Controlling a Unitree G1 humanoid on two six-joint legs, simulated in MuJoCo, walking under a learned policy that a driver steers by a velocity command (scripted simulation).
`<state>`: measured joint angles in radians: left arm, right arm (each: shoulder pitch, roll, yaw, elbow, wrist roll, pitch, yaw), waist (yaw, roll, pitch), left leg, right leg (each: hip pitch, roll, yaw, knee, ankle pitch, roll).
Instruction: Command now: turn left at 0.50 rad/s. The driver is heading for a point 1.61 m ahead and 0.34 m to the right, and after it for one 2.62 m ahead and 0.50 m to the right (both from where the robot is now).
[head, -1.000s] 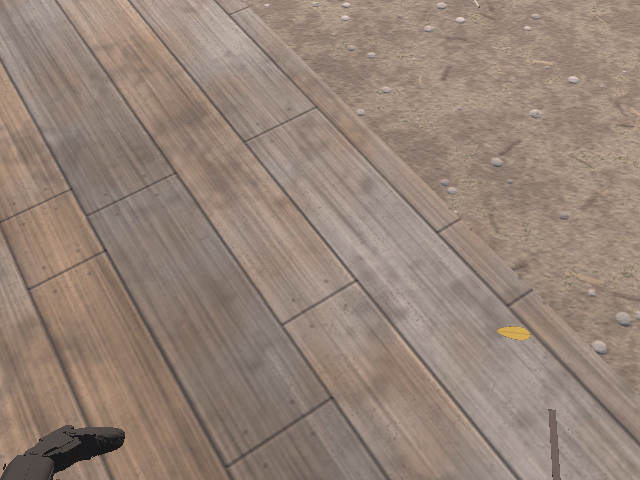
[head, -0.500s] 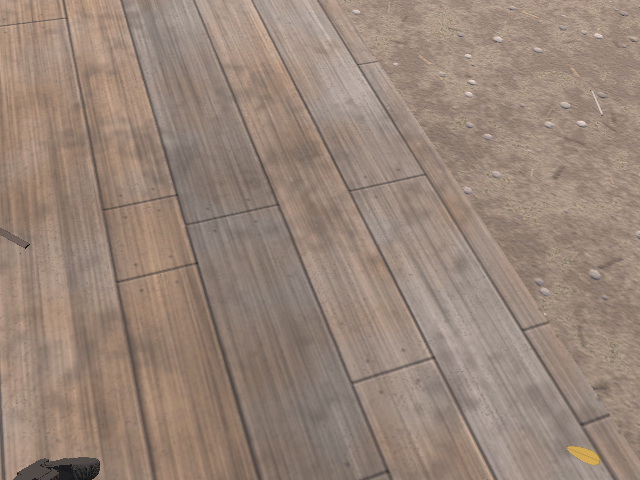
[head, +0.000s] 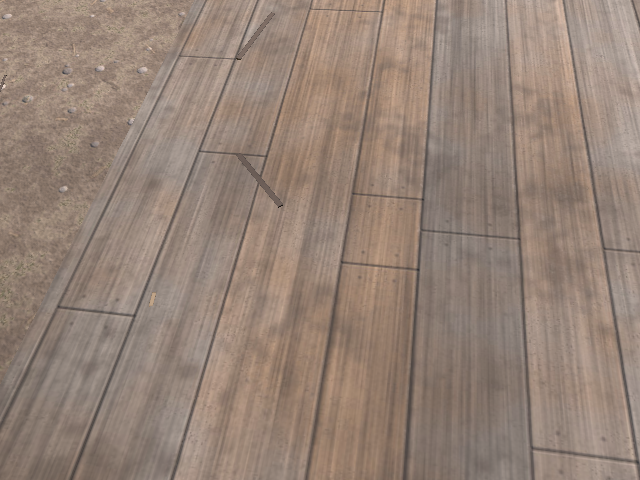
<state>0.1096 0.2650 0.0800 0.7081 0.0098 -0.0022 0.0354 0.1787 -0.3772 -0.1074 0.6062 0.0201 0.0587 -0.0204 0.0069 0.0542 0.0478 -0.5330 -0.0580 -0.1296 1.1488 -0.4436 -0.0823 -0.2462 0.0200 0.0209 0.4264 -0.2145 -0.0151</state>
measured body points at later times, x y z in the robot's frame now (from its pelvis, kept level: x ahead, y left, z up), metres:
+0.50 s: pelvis +0.02 +0.04 +0.00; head +0.03 +0.05 +0.45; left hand +0.11 +0.33 -0.11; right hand +0.19 -0.20 -0.10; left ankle -0.01 +0.15 -0.74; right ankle +0.00 -0.09 -0.71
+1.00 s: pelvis +0.25 +0.04 -0.02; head +0.29 +0.04 +0.43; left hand +0.14 +0.30 -0.15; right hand +0.52 -0.16 -0.10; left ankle +0.42 +0.17 -0.72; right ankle +0.03 -0.09 -0.74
